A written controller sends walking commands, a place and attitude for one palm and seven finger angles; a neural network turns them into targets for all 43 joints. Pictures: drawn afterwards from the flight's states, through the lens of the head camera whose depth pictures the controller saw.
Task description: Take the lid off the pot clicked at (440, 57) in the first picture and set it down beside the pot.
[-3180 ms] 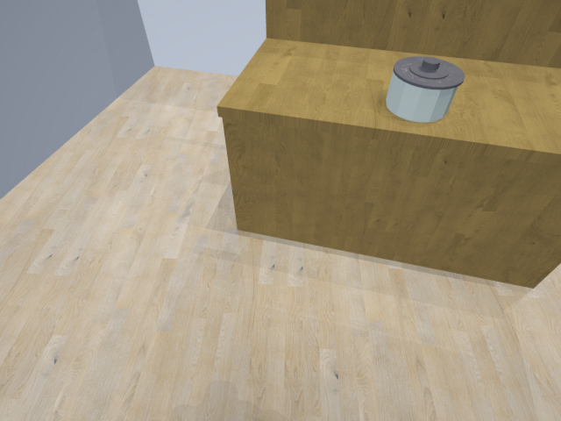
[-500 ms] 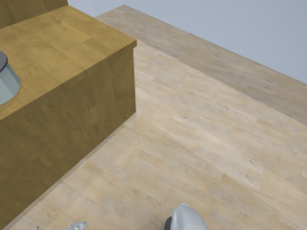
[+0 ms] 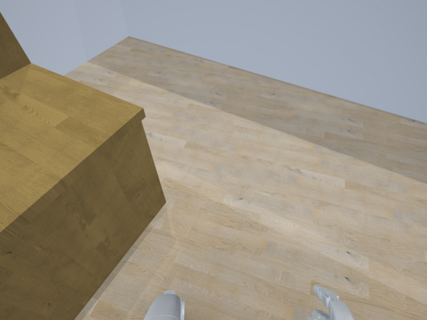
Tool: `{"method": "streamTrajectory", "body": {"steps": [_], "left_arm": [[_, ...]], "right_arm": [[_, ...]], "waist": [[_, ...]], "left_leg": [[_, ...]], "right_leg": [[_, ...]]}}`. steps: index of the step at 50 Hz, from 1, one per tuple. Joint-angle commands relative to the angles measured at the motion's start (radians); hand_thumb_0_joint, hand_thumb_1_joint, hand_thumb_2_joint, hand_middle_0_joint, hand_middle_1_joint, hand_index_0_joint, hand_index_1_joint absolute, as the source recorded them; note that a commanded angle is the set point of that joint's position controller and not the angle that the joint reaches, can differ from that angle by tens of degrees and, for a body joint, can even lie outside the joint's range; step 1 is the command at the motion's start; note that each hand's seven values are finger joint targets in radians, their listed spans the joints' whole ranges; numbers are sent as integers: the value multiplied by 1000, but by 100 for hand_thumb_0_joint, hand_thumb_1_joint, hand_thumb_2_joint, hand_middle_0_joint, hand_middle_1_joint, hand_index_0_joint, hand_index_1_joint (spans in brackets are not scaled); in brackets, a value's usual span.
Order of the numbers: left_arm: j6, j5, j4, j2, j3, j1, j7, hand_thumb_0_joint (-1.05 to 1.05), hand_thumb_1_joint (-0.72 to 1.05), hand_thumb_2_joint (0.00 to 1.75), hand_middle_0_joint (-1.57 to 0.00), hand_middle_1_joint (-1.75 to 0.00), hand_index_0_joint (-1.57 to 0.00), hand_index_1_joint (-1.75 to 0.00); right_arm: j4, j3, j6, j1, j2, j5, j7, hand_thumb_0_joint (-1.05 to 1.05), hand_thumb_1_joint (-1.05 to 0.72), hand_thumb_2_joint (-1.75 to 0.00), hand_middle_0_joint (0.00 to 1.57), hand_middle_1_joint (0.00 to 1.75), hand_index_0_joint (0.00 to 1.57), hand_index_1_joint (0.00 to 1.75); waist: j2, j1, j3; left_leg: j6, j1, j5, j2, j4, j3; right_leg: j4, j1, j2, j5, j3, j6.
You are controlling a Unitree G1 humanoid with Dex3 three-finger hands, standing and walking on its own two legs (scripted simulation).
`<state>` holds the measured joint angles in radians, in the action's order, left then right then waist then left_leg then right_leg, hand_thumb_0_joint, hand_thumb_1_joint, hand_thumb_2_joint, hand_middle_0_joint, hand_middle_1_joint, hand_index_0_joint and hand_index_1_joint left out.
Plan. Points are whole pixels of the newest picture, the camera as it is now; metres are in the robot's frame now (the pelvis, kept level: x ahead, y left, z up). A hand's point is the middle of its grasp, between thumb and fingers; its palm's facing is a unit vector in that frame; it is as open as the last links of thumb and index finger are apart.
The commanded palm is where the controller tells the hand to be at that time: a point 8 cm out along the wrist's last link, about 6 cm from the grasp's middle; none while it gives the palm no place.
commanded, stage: turn to face it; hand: left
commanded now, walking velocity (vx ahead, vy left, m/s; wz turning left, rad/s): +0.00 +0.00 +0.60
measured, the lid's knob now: out of the picture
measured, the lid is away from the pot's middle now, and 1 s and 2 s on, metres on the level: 0.00 0.00 0.00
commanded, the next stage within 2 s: take the last steps up to it in 1.82 s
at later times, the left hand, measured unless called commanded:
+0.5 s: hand out of the picture +0.13 +0.26 -0.17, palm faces +0.26 -0.94 -0.22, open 7.4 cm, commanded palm none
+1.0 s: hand out of the picture +0.05 +0.17 -0.14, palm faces +0.55 -0.78 -0.28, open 7.4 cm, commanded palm none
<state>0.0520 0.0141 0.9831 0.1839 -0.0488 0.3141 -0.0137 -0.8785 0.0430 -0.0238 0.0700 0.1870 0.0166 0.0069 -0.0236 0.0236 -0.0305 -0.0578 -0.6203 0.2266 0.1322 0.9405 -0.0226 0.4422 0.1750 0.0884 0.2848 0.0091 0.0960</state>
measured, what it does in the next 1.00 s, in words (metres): steps on the spot, turning left: left foot, then right foot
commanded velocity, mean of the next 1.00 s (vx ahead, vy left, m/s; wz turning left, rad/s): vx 0.00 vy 0.00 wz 0.60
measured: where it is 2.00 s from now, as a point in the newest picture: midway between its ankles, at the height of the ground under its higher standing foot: outside the picture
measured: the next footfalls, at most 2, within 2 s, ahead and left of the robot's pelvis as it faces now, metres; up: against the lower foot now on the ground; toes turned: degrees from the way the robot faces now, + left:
left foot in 0.12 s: +0.15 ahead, +0.13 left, +0.00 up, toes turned +8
right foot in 0.70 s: +0.16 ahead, -0.10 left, +0.00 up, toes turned +22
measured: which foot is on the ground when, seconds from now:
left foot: up 0.00-0.10, down 0.12-0.70, up 0.72-1.00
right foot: down 0.00-0.14, up 0.16-0.68, down 0.70-1.00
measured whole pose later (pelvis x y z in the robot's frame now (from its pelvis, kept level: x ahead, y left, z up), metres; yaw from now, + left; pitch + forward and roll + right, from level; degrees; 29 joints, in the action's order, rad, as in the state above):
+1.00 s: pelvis +0.09 -0.03 +0.00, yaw +33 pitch -2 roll +3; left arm -0.01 0.01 0.88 0.17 -0.03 0.25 -0.02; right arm -0.94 0.10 0.09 0.19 0.28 0.02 -0.02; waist -0.03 -0.02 -0.07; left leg -0.07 -0.50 0.38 0.04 1.11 0.02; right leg 0.50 0.17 -0.10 0.30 0.17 0.03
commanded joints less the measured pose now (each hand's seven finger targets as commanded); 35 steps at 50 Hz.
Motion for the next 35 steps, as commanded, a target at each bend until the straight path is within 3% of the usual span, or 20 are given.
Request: {"method": "streamTrajectory", "body": {"steps": [1, 3, 4, 5, 6, 7, 8, 10, 11, 13, 14, 17, 20, 23, 26, 31, 33, 34, 35], "left_arm": [[20, 5, -12, 112, -13, 101, -18, 0, 90, 90, -20, -30, -20, -30], [15, 2, -11, 121, -12, 94, -24, 0, 90, 90, -20, -30, -20, -30], [11, -1, -10, 127, -13, 85, -28, 0, 90, 90, -20, -30, -20, -30], [5, -6, -9, 135, -13, 78, -31, 0, 90, 90, -20, -30, -20, -30], [0, -14, -20, 125, -16, 82, -33, 0, 90, 90, -20, -30, -20, -30], [0, -30, -37, 82, -8, 121, -30, 0, 90, 90, -20, -30, -20, -30], [-8, -19, -46, 104, -8, 110, -37, 0, 90, 90, -20, -30, -20, -30], [-26, -8, -49, 111, -24, 17, -32, 0, 90, 90, -20, -30, -20, -30], [-34, -5, -55, 118, -30, -11, -22, 0, 90, 90, -20, -30, -20, -30], [-56, -1, -47, 100, -36, 8, -14, 0, 90, 90, -20, -30, -20, -30], [-65, 0, -44, 93, -40, 19, -13, 0, 90, 90, -20, -30, -20, -30], [-75, 5, -55, 91, -46, -10, -11, 0, 90, 90, -20, -30, -20, -30], [-78, 5, -82, 96, -50, -68, -12, 0, 90, 90, -20, -30, -20, -30], [-74, 3, -113, 100, -51, -129, -13, 0, 90, 90, -20, -30, -20, -30], [-69, -2, -140, 105, -48, -173, -15, 0, 90, 90, -20, -30, -20, -30], [-65, -13, -139, 119, -44, -113, -22, 0, 90, 90, -20, -30, -20, -30], [-58, -16, -130, 136, -49, -54, -28, 0, 90, 90, -20, -30, -20, -30], [-53, -11, -130, 179, -56, -41, -33, 0, 90, 90, -20, -30, -20, -30], [-49, 5, -149, 270, -72, -53, -39, 0, 90, 90, -20, -30, -20, -30]], "right_arm": [[6, -10, -14, 41, 16, -6, -5, 0, -90, -90, 20, 30, 20, 30], [-10, -11, -18, 61, 23, -5, 0, 0, -90, -90, 20, 30, 20, 30], [-28, -6, -19, 114, 41, -2, 3, 0, -90, -90, 20, 30, 20, 30], [-51, 3, -19, 195, 73, 3, 3, 0, -90, -90, 20, 30, 20, 30], [-62, 20, -21, 290, 148, 13, 3, 0, -90, -90, 20, 30, 20, 30], [-68, 34, -16, 348, 217, 11, 5, 0, -90, -90, 20, 30, 20, 30], [-74, 23, 1, 330, 215, -3, 10, 0, -90, -90, 20, 30, 20, 30], [-54, 18, 3, 238, 168, -2, 22, 0, -90, -90, 20, 30, 20, 30], [-44, 12, 4, 194, 148, -3, 22, 0, -90, -90, 20, 30, 20, 30], [-34, 17, 7, 152, 141, -3, 19, 0, -90, -90, 20, 30, 20, 30], [-28, 26, 9, 147, 140, -1, 17, 0, -90, -90, 20, 30, 20, 30], [-25, 38, 14, 168, 161, -2, 12, 0, -90, -90, 20, 30, 20, 30], [-25, 54, 23, 193, 181, 1, 10, 0, -90, -90, 20, 30, 20, 30], [-28, 67, 27, 232, 196, 4, 11, 0, -90, -90, 20, 30, 20, 30], [-33, 76, 33, 258, 206, 6, 13, 0, -90, -90, 20, 30, 20, 30], [-7, 87, 45, 211, 221, 6, 11, 0, -90, -90, 20, 30, 20, 30], [6, 88, 50, 185, 208, -2, 6, 0, -90, -90, 20, 30, 20, 30], [9, 82, 52, 190, 169, -11, 1, 0, -90, -90, 20, 30, 20, 30], [30, 74, 51, 208, 100, -17, 3, 0, -90, -90, 20, 30, 20, 30]], "waist": [[133, 5, 73], [141, -9, 58], [134, -33, 72], [115, -67, 105], [-21, -98, 168], [-232, -87, 209], [-154, -65, 194], [-101, -47, 70], [-67, -26, 14], [-98, 1, 12], [-104, 3, 21], [-86, -8, 29], [-110, -30, 34], [-108, -54, 59], [-147, -69, 73], [-149, -39, 99], [-113, -6, 110], [1, 3, 109], [319, 3, 90]], "left_leg": [[21, 114, -3, -74, -178, -61], [39, 206, -29, -118, -288, -77], [49, 280, -95, -134, -369, -78], [66, 406, -257, -123, -450, -55], [132, 606, -623, 24, -450, 100], [296, 767, -1151, 271, -442, 379], [365, 695, -1120, 308, -482, 405], [328, 519, -718, 218, -577, 373], [303, 441, -590, 177, -600, 330], [247, 356, -381, 100, -644, 253], [235, 331, -279, 80, -663, 245], [227, 320, -105, 57, -696, 284], [236, 363, -34, 51, -689, 340], [251, 425, -91, 59, -657, 406], [256, 456, -205, 58, -618, 454], [235, 384, -292, 23, -566, 499], [179, 271, -181, -24, -523, 476], [125, 126, -8, -72, -445, 414], [32, -66, 266, -207, -196, 182]], "right_leg": [[-42, -149, -270, -865, -100, 45], [7, -161, -273, -923, -63, 22], [77, -170, -264, -929, -41, 0], [201, -135, -256, -869, -16, -32], [396, 19, -194, -562, 40, -84], [669, 269, -81, 235, 66, -137], [770, 284, -107, 370, -29, -136], [804, 337, -143, 262, -53, -149], [786, 334, -164, 215, -44, -153], [724, 286, -164, 129, -34, -159], [703, 274, -162, 101, -27, -162], [645, 288, -159, 53, -22, -173], [568, 330, -152, 53, -25, -182], [496, 344, -136, 95, -35, -182], [431, 326, -111, 138, -42, -176], [218, 137, -66, 119, -44, -154], [-1, -49, -79, -32, -37, -146], [-129, -197, -189, -36, -132, -117], [-234, -275, -474, 34, -418, -32]]}}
